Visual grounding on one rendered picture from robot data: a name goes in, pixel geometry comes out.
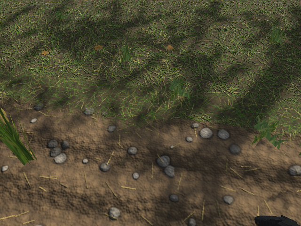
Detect robot right hand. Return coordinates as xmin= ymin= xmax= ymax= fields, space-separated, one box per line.
xmin=254 ymin=215 xmax=300 ymax=226

